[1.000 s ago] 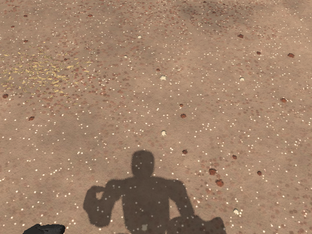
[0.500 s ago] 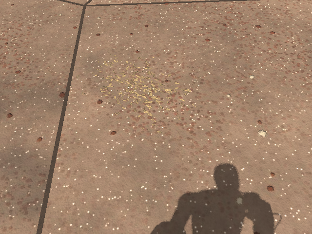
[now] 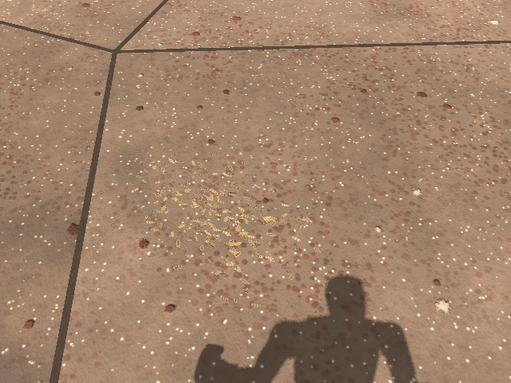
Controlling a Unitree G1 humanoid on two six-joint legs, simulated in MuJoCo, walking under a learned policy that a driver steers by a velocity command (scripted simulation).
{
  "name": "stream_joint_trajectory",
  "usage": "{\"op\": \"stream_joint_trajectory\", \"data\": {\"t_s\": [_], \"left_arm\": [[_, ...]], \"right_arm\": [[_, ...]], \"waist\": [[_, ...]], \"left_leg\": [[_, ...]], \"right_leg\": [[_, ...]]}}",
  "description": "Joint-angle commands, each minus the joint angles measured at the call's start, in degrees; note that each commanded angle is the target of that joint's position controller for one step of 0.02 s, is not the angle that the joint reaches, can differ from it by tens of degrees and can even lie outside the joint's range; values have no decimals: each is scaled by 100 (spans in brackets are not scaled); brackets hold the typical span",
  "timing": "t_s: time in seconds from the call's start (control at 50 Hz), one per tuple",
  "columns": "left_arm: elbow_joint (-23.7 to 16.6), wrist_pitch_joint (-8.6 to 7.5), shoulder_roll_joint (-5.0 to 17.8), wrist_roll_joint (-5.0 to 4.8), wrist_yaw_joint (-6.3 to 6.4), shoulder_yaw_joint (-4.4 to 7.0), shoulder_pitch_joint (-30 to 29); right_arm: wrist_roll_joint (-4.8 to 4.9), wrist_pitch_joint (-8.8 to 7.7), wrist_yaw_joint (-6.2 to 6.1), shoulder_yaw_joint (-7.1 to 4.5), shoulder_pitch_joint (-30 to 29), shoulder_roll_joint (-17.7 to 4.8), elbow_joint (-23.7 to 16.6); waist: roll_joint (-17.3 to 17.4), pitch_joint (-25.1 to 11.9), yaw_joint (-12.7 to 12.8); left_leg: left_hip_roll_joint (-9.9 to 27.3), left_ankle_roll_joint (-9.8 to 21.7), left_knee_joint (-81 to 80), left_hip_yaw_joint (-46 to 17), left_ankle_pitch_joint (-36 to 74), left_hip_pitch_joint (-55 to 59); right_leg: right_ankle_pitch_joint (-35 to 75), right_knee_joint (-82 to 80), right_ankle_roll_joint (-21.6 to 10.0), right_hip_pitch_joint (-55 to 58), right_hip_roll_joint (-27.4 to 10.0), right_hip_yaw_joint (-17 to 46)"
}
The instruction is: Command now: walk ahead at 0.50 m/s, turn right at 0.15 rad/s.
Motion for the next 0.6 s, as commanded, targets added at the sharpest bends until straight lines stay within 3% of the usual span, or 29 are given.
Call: {"op": "stream_joint_trajectory", "data": {"t_s": [0.02, 0.1, 0.14, 0.16, 0.18, 0.2, 0.22, 0.24, 0.26, 0.28, 0.3, 0.32, 0.34, 0.4, 0.44, 0.5, 0.56, 0.6], "left_arm": [[-381, -64, 225, -58, -82, -2, -443], [-637, -65, 298, -70, -207, 11, -825], [-707, -66, 356, -37, -273, 39, -747], [-696, -55, 450, -19, -281, 88, -536], [-609, -34, 615, -9, -270, 188, -52], [-407, -15, 884, -14, -225, 350, 769], [-298, 30, 1387, -29, -138, 503, 1650], [-316, -8, 1659, -93, -170, 527, 1640], [-365, -14, 1107, -113, -160, 397, 1736], [-414, -24, 936, -67, -123, 350, 1472], [-498, -26, 898, -46, -98, 335, 1156], [-580, -15, 765, -21, -79, 294, 869], [-666, -16, 675, 54, -52, 252, 726], [-727, -18, 715, 12, 19, 273, 673], [-688, -11, 874, -15, 94, 324, 796], [-606, 54, 907, -65, 170, 345, 1006], [-495, 124, 913, -101, 200, 359, 1317], [-468, 168, 861, -110, 217, 356, 1404]], "right_arm": [[6, -126, -56, -249, -119, -968, -227], [56, -46, -84, -294, 70, -1010, 42], [78, 30, -127, -324, -11, -1078, 77], [72, 70, -159, -342, -86, -1149, 60], [64, 126, -199, -353, -167, -1208, 32], [51, 178, -251, -319, -200, -1152, -14], [-78, 151, -306, -205, -33, -935, -167], [-162, -12, -169, 22, 616, -226, -317], [35, -207, -69, -61, 62, -761, -277], [215, -328, -15, -106, -477, -947, -470], [157, -397, -41, -80, -734, -888, -526], [22, -406, -79, -119, -861, -913, -542], [-26, -361, -86, -145, -784, -909, -562], [-72, -195, -106, -121, -640, -715, -577], [-89, -149, -128, -71, -1012, -591, -695], [-61, -186, -91, -6, -1646, -425, -824], [37, -247, -23, -21, -2095, -494, -940], [63, -291, 17, -76, -2141, -635, -966]], "waist": [[561, 217, -70], [505, 369, -162], [591, 261, -50], [701, 58, 84], [771, -292, 360], [635, -760, 773], [-145, -1440, 1026], [-1404, -2029, 447], [-714, -2118, 888], [-456, -1327, 918], [136, -889, 758], [320, -547, 572], [164, -490, 380], [25, -334, 201], [22, -175, 292], [-112, -116, 542], [-188, -106, 720], [-238, -124, 684]], "left_leg": [[1536, 783, -706, -326, 1262, -372], [1880, 633, -413, -113, 1566, 592], [1959, 496, 10, 27, 2612, 937], [1928, 406, 417, 132, 3676, 1023], [1826, 286, 1160, 283, 4676, 1017], [1575, 88, 2356, 539, 4931, 590], [1266, -160, 4229, 652, 3124, -789], [-4, -514, 5997, -4, -1989, -3251], [246, -385, 6435, -882, -2063, -3873], [493, -279, 6319, -819, -1541, -4213], [733, -244, 5909, -753, -1113, -4075], [875, -297, 5429, -712, -879, -3795], [965, -342, 5227, -754, -731, -3419], [986, -593, 4518, -596, -561, -3183], [906, -748, 3769, -502, 83, -3197], [641, -817, 2440, -452, 1305, -2717], [438, -800, 1797, -505, 1692, -2387], [418, -708, 1481, -662, 1427, -2344]], "right_leg": [[819, -732, -84, 412, 145, -94], [358, -1191, -357, 22, 287, -14], [-201, -1265, -530, 181, 441, -202], [-504, -1237, -632, 562, 625, -396], [-678, -1251, -755, 1243, 865, -606], [-487, -1426, -934, 2443, 1089, -655], [-165, -1404, -1355, 4189, 130, 863], [-1464, -2133, -2469, 6021, -1062, 4046], [-2153, -2654, -2285, 6204, -1012, 4317], [-1889, -2759, -2050, 5585, -864, 3521], [-1348, -2799, -1911, 4801, -664, 2973], [-678, -2895, -1855, 4076, -494, 2551], [-195, -3012, -1855, 3625, -365, 2331], [454, -3228, -1911, 2941, -182, 1851], [574, -3295, -1814, 2647, -12, 1554], [151, -3186, -1488, 2373, 338, 1247], [-308, -2993, -1377, 2508, 253, 1554], [-500, -2668, -1307, 2930, 118, 1924]]}}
